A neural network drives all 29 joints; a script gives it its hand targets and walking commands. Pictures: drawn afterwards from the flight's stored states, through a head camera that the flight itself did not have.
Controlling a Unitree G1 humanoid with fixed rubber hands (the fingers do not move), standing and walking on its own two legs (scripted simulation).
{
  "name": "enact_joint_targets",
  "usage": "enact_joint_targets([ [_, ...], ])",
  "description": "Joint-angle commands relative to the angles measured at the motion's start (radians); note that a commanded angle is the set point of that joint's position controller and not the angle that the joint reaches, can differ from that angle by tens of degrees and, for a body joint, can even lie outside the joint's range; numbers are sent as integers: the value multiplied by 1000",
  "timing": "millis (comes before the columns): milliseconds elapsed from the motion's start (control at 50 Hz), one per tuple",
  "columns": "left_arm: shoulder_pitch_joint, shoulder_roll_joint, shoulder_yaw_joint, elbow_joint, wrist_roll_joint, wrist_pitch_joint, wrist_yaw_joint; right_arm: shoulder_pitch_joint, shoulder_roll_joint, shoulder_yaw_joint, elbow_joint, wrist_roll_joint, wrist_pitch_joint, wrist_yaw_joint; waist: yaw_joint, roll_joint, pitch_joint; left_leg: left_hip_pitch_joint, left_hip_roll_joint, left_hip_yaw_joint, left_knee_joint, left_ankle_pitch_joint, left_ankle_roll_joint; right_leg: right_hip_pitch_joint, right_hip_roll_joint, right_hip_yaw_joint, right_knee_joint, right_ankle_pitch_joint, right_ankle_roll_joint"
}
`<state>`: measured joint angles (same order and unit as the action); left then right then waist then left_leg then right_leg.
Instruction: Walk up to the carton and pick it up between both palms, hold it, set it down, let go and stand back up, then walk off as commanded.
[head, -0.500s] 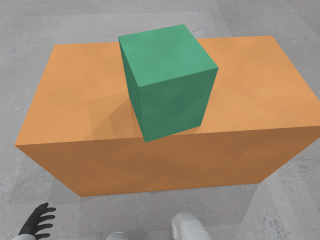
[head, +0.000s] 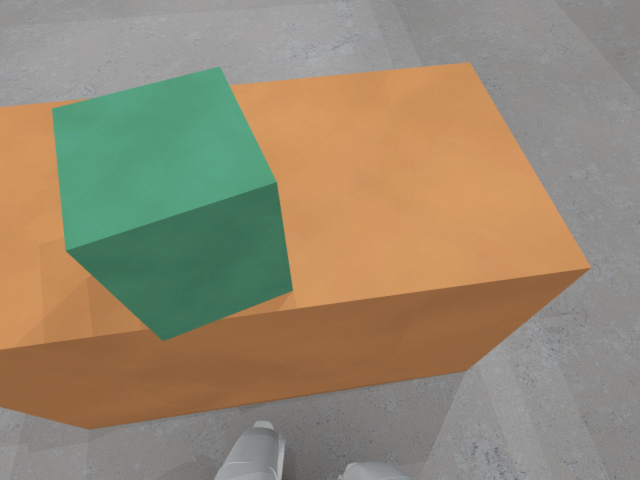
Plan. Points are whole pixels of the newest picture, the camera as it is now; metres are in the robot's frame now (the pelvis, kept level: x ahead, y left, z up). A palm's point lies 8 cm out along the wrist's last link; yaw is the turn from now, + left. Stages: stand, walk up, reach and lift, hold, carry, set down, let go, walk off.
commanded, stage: walk up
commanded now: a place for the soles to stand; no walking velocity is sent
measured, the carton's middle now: (189, 212) +0.44 +0.19 +0.04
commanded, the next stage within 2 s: none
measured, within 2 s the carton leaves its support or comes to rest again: neither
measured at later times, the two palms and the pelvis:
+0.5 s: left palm out of the picture +0.13 +0.22 -0.05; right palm out of the picture +0.09 -0.40 -0.15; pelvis +0.04 -0.10 +0.00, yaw -1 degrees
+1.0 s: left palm out of the picture +0.07 +0.37 -0.10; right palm out of the picture +0.10 -0.26 -0.14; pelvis +0.02 +0.05 -0.02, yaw +6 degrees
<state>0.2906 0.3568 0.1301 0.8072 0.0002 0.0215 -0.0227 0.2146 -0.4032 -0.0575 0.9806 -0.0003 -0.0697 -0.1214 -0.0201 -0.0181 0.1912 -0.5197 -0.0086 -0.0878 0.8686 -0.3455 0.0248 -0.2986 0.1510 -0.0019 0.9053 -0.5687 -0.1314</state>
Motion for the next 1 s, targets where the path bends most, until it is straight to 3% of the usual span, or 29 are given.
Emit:
enact_joint_targets([
  [0, -57, 156, 40, -174, 17, -25, 41, 376, -291, -90, 14, -21, -33, -18, -102, 185, -407, 633, 233, -284, -323, 448, 233, -194, -150, 104, 518, 618, 227],
  [20, -51, 165, 35, -160, 23, -26, 38, 332, -375, -98, -13, -16, -22, -16, -79, 300, -407, 730, 392, -708, -329, 515, 396, -436, -13, 89, 613, -118, 232],
  [40, -164, 234, 43, -183, 40, -17, 35, 235, -380, -97, -39, 5, -25, -23, -93, 288, -339, 689, 464, -849, -359, 275, 452, -566, -124, 275, 657, -197, 215],
  [60, -211, 254, 42, -171, 45, -20, 29, 185, -368, -102, -45, 9, -32, -35, -97, 201, -226, 531, 474, -844, -375, 254, 463, -556, -150, 312, 689, -175, 212],
  [80, -200, 255, 44, -162, 42, -26, 21, 127, -335, -86, -72, 7, -37, -37, -51, 99, -164, 403, 462, -706, -342, 298, 399, -524, -187, 318, 660, -159, 185],
  [120, -93, 238, 49, -117, 32, -27, 10, 25, -278, -58, -101, -14, -40, -28, 27, 121, -176, 274, 370, -488, -226, 387, 274, -393, -244, 344, 460, -185, 127],
  [140, -93, 213, 32, -97, 20, -32, 5, -9, -261, -50, -89, -22, -45, -18, 21, 113, -182, 197, 338, -456, -202, 449, 239, -313, -246, 328, 308, -235, 112],
  [180, 15, 189, 36, -39, 7, -48, 9, -86, -259, -37, -100, -35, -33, 4, 97, 146, -227, 36, 186, -282, -126, 431, 147, -13, -229, 175, -112, 44, 77],
  [200, 156, 183, 50, 25, 6, -62, 23, -176, -228, -35, -123, -29, -20, 10, 192, 129, -243, -116, 109, -183, 66, 367, 49, 249, -233, 162, -358, 246, 88],
  [220, 255, 258, 62, 66, 18, -70, 37, -153, -148, -30, -134, -25, -1, 16, 235, -97, -232, -220, -27, -145, 315, 82, 3, 287, -263, 226, -352, 379, 145],
  [240, 192, 330, 67, 48, 34, -79, 51, -69, -107, -17, -140, -22, 20, 18, 159, -300, -239, -304, -150, -121, 424, -291, -14, 230, -398, 434, -383, 577, 159],
  [260, 26, 392, 77, -2, 31, -77, 62, -11, -146, -29, -154, -27, 39, 21, 72, -191, -272, -273, -115, -199, 461, -305, -31, 117, -535, 604, -486, 446, 139],
  [280, -104, 394, 78, -26, 19, -75, 68, 12, -204, -51, -133, -9, 51, 31, 37, -76, -273, -202, -85, -242, 460, -192, -17, 31, -587, 677, -603, 270, 156],
  [320, -167, 383, 69, -18, 12, -94, 86, -10, -240, -63, -93, -13, 63, 54, 24, -19, -125, -260, -52, -179, 500, -86, -20, 9, -567, 595, -577, 298, 217],
  [360, -94, 330, 54, 31, -1, -103, 102, 46, -194, -49, -66, -8, 81, 68, 28, -147, -129, -275, -101, -188, 556, -69, -14, 95, -459, 450, -488, 583, 381],
  [400, -62, 285, 41, 53, -4, -107, 116, 61, -167, -40, -62, -15, 93, 70, 38, -216, -149, -272, -125, -192, 561, -67, -21, 163, -414, 329, -432, 764, 432],
  [480, 1, 284, 51, 71, -3, -101, 136, 29, -168, -49, -63, -19, 113, 79, 45, -261, -178, -257, -141, -176, 517, -46, -33, 234, -385, 276, -470, 748, 466],
  [560, 35, 260, 54, 72, 4, -101, 146, 8, -164, -51, -68, -27, 125, 85, 51, -168, -234, -244, -97, -152, 418, -36, -34, 335, -403, 280, -399, 776, 375],
  [620, 62, 279, 54, 57, 14, -102, 151, -30, -176, -58, -89, -32, 120, 84, 59, -126, -233, -262, -53, -155, 412, -36, -28, 340, -456, 347, -335, 790, 242],
  [640, 40, 283, 54, 58, 10, -104, 149, -13, -178, -61, -81, -28, 119, 81, 40, -120, -226, -257, -45, -138, 406, -38, -22, 311, -454, 334, -327, 785, 245],
  [700, -19, 322, 59, 37, 19, -113, 138, -39, -190, -62, -93, -38, 121, 79, 40, -72, -160, -242, -20, -140, 433, -51, -20, 171, -512, 393, -359, 618, 94],
  [760, -70, 344, 60, 17, 27, -115, 123, -42, -220, -81, -114, -42, 125, 87, 38, -98, -107, -211, 7, -119, 469, -84, -36, 58, -572, 439, -454, 266, -38],
  [800, -65, 343, 59, 25, 32, -115, 114, -51, -213, -78, -111, -40, 110, 96, 55, -155, -93, -207, 29, -73, 395, -118, -31, 46, -569, 397, -448, 204, -109],
  [860, -132, 339, 53, 6, 50, -106, 89, -30, -194, -70, -97, -23, 78, 113, 37, -274, -91, -83, 74, -5, 84, -261, -12, -30, -522, 237, -352, 277, -86],
  [900, -230, 321, 33, 11, 42, -76, 74, 173, -201, -82, -7, -17, 50, 112, -79, -237, -183, 315, 20, 86, -177, -101, 12, -242, -418, 44, -121, 306, 7],
  [920, -213, 250, 16, 17, 46, -55, 70, 324, -213, -103, 47, -30, 36, 106, -134, -26, -237, 474, -22, 5, -216, -125, 23, -327, -338, -27, 219, 212, 55],
  [940, -170, 139, -18, 4, 35, -43, 72, 338, -271, -104, 38, -42, 25, 91, -136, 210, -180, 395, 61, -257, -317, -157, 53, -483, -240, -75, 429, -53, 94],
  [960, -168, 115, -26, -8, 23, -27, 76, 207, -336, -105, -18, -39, 18, 85, -56, 228, -108, 210, 211, -670, -429, -154, 118, -533, -183, 10, 466, -116, 111],
  [980, -236, 221, -10, -25, 13, -22, 77, 101, -373, -105, -64, -21, 19, 81, -54, 124, -135, 88, 269, -890, -591, -352, 175, -416, -195, 135, 390, -70, 96],
])
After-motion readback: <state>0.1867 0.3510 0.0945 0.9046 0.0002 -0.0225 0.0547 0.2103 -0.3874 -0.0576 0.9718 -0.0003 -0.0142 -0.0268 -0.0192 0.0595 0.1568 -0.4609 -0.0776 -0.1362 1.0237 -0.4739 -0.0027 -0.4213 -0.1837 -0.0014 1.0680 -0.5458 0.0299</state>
